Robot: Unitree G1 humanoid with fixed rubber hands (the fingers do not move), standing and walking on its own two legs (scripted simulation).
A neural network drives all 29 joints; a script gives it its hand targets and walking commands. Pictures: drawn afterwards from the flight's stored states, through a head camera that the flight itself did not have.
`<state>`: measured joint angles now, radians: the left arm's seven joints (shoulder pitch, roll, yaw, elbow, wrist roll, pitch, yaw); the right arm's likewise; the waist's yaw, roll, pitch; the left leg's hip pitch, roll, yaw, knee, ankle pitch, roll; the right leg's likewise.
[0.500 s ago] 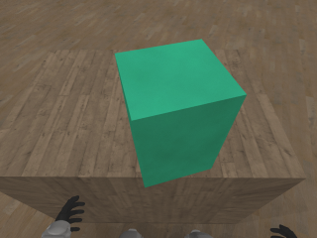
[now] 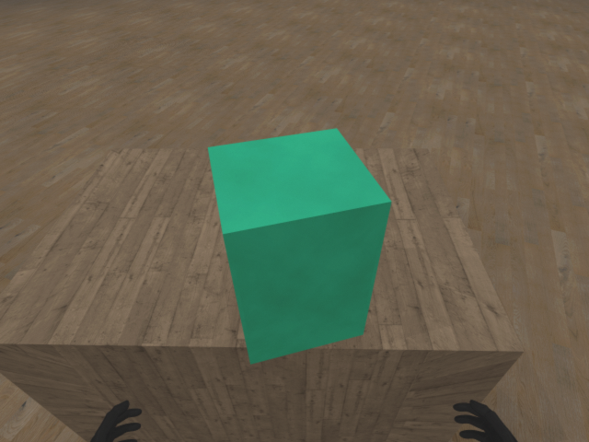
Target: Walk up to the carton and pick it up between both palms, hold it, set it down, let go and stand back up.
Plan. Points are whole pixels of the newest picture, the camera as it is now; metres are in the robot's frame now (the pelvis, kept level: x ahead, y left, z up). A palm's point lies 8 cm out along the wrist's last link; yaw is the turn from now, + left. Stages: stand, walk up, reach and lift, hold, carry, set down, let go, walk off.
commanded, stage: reach and lift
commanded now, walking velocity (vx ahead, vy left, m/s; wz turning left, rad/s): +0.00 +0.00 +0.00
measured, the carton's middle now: (292, 249) +0.41 +0.03 +0.06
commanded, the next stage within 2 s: none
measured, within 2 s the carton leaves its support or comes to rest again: neither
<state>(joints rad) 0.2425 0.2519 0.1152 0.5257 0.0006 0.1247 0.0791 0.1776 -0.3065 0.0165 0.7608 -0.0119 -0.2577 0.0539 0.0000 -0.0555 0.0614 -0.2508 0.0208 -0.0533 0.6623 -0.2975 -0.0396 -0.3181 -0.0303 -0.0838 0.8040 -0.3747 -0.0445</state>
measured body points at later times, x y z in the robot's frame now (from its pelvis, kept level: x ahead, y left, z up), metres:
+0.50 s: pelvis +0.01 +0.02 +0.01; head -0.04 +0.01 +0.46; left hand +0.20 +0.26 -0.02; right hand +0.20 -0.22 -0.02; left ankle +0.05 +0.19 -0.71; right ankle +0.05 -0.06 -0.71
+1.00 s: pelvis +0.04 +0.00 +0.02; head +0.02 +0.00 +0.47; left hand +0.23 +0.21 +0.01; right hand +0.25 -0.20 +0.01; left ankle +0.05 +0.19 -0.71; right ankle +0.05 -0.06 -0.71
